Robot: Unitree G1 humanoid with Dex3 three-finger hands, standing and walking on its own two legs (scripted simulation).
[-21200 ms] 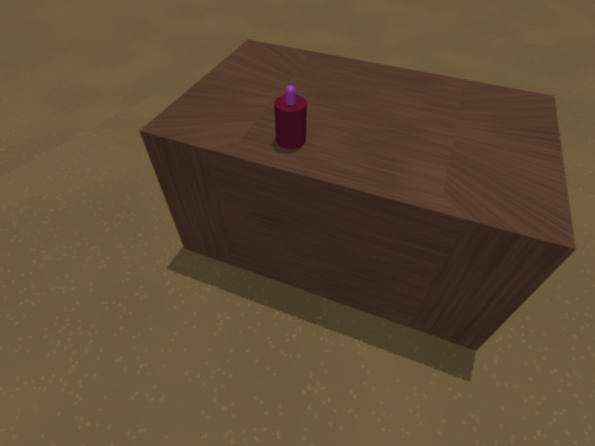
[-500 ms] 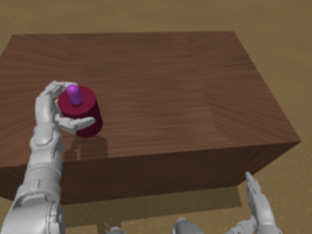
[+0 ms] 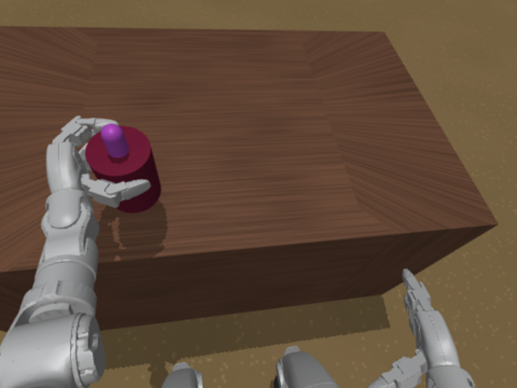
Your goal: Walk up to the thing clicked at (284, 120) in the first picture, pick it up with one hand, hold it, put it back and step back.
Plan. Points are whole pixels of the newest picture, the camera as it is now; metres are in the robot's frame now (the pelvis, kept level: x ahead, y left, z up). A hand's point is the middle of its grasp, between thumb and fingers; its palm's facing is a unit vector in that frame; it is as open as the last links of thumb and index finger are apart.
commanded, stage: lower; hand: left
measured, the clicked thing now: (124, 164) +0.47 +0.16 +0.05
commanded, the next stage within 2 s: loosen in 0.76 s
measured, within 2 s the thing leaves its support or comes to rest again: rests again in 0.76 s
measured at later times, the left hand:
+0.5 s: hand (121, 177) +0.48 +0.18 +0.00, palm faces +0.16 -0.99 -0.02, open 11.8 cm
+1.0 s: hand (121, 178) +0.49 +0.18 -0.01, palm faces +0.16 -0.99 -0.01, open 11.8 cm
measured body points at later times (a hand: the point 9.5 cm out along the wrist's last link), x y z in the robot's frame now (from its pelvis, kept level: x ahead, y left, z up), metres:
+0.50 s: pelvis +0.00 +0.00 -0.02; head +0.12 +0.03 +0.41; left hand +0.46 +0.23 +0.00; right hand +0.16 -0.27 -0.02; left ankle +0.03 +0.13 -0.68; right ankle +0.03 -0.16 -0.68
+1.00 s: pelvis -0.01 +0.00 -0.04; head +0.12 +0.03 +0.39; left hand +0.47 +0.23 -0.01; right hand +0.16 -0.27 -0.03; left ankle +0.03 +0.13 -0.68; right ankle +0.03 -0.16 -0.68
